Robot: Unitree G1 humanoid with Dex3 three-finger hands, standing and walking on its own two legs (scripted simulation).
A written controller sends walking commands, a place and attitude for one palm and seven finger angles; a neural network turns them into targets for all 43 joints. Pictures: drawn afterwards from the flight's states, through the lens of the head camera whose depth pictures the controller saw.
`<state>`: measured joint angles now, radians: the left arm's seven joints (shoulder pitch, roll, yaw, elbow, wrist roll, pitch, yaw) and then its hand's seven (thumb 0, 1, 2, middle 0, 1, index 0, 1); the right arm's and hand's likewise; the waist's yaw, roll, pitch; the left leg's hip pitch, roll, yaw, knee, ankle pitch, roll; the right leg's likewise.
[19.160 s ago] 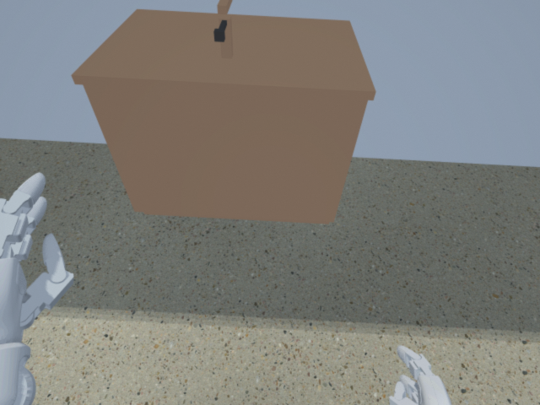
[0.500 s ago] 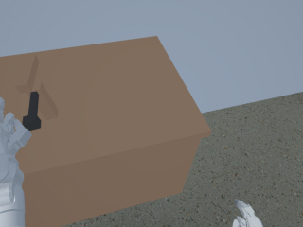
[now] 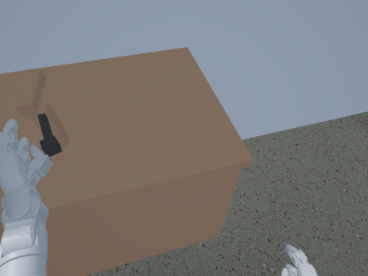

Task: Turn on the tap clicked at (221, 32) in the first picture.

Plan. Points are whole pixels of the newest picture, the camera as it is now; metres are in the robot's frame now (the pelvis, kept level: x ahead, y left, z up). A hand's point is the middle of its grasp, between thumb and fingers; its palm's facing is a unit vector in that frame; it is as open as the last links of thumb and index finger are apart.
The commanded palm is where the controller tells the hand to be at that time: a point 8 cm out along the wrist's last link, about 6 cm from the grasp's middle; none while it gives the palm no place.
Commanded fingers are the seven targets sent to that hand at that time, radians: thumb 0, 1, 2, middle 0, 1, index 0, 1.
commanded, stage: push the lever round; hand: left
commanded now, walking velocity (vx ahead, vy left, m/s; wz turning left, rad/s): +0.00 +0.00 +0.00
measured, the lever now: (51, 146) +0.33 +0.30 +0.12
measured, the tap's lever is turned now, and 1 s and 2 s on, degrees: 17 42 73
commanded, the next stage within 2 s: none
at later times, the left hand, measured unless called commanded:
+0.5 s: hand (62, 156) +0.31 +0.28 +0.11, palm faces +0.67 -0.75 -0.04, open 7.6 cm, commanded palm +0.27 +0.29 +0.11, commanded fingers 0.00 0.90 0.90 -0.15 -0.15 -0.15 -0.15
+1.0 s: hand (82, 146) +0.34 +0.25 +0.11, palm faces +0.74 -0.67 -0.05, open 7.6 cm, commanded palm +0.30 +0.26 +0.11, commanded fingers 0.00 0.90 0.90 -0.15 -0.15 -0.15 -0.15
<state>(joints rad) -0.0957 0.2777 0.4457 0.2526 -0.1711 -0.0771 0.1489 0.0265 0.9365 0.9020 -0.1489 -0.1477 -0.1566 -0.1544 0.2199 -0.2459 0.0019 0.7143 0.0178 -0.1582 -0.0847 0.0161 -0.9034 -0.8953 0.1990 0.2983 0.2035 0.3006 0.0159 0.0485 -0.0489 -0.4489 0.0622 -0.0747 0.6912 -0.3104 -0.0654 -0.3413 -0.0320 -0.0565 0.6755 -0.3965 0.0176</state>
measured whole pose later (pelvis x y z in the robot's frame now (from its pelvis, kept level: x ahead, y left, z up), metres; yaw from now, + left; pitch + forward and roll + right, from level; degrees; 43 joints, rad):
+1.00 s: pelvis +0.00 +0.00 +0.00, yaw +1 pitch +3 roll -1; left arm -0.25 0.09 0.26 0.27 -0.01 0.03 0.61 0.01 0.93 0.91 -0.15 -0.15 -0.16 -0.15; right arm 0.17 -0.22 0.00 0.73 -0.02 -0.03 -0.05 0.02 -0.90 -0.90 0.20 0.30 0.20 0.30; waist 0.01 0.05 -0.07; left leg -0.44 0.06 -0.09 0.69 -0.31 -0.07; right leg -0.33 -0.04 -0.07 0.67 -0.39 0.02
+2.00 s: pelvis +0.01 -0.01 +0.00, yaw +1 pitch +6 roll -1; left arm -0.56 0.01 0.31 0.58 0.09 0.05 0.87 0.01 0.92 0.91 -0.15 -0.15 -0.10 -0.13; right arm 0.17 -0.20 -0.03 0.77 -0.07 0.03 0.01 0.01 -0.91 -0.90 0.20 0.30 0.20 0.30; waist -0.01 0.05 -0.11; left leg -0.50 0.06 -0.10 0.70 -0.31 -0.07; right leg -0.39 -0.03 -0.08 0.69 -0.41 0.01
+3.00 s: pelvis +0.01 +0.00 +0.00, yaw +1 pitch +6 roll -1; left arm -0.58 0.02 0.32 0.52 0.07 0.11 0.83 0.02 0.90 0.90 -0.15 -0.15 -0.16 -0.15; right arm 0.18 -0.20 -0.04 0.76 -0.07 0.03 0.03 0.01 -0.91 -0.90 0.20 0.30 0.20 0.30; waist -0.01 0.04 -0.11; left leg -0.46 0.06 -0.08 0.67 -0.31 -0.06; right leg -0.34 -0.04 -0.07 0.64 -0.40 0.02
